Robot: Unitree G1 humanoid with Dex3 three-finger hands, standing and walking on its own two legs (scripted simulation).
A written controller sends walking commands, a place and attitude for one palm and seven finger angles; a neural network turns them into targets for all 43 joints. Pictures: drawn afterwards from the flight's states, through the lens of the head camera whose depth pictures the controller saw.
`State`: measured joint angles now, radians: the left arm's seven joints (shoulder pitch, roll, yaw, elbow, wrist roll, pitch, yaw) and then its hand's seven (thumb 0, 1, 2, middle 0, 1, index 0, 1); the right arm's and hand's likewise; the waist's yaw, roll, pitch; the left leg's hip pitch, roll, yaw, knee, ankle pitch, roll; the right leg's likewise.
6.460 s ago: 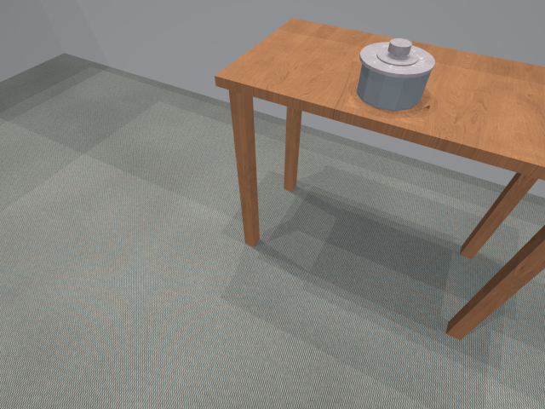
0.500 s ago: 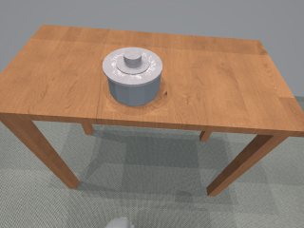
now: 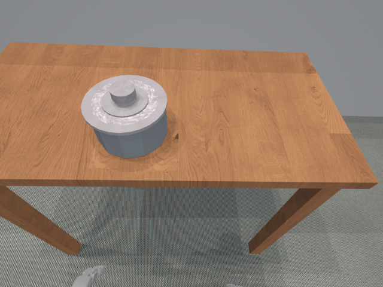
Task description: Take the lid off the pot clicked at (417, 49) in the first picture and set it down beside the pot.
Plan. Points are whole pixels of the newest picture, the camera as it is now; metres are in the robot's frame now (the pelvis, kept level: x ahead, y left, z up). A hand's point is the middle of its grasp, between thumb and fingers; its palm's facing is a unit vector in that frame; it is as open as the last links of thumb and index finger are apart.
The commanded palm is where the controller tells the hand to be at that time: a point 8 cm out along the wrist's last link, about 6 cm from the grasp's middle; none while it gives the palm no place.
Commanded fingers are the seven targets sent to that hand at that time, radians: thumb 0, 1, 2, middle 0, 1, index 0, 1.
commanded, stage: come to a stop and stand still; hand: left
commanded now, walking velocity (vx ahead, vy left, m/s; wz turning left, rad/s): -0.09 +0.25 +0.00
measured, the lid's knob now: (123, 91) +0.45 +0.15 +0.16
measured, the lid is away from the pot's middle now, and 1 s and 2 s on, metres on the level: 0.00 0.00 0.00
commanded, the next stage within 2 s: look again from close up in 1.30 s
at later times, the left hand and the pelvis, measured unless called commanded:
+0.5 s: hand out of the picture +0.00 +0.25 -0.19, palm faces +0.09 -0.96 -0.28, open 7.4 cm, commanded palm none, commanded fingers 0.00 0.90 0.90 -0.20 -0.30 -0.20 -0.30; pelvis -0.02 +0.03 -0.02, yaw +1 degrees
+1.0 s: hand out of the picture -0.03 +0.27 -0.18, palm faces +0.01 -0.98 -0.19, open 7.4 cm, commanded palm none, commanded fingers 0.00 0.90 0.90 -0.20 -0.30 -0.20 -0.30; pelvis -0.05 +0.10 +0.00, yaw -2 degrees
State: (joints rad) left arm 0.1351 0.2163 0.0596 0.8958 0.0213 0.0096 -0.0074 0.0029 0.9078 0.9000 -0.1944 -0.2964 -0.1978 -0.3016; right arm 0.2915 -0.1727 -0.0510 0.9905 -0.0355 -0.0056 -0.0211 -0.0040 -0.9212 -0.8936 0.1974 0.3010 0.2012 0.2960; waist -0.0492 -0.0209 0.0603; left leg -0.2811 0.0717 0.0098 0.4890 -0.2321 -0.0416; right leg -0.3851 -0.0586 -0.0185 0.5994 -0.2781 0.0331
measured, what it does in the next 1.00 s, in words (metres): steps to the left: right foot, then left foot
